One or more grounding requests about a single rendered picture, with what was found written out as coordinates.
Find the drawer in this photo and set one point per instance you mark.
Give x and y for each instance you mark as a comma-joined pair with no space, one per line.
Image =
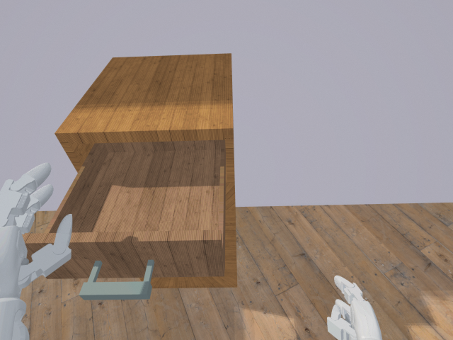
137,201

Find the cabinet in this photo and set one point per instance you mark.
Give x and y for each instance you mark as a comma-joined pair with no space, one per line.
161,99

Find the left robot hand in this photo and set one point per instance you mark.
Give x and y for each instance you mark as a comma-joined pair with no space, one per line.
17,209

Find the right robot hand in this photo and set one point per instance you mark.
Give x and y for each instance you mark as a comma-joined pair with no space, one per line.
359,320

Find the handle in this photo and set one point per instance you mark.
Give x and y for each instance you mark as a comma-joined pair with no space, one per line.
140,290

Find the left robot forearm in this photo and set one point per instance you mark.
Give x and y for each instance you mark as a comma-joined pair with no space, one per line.
12,311

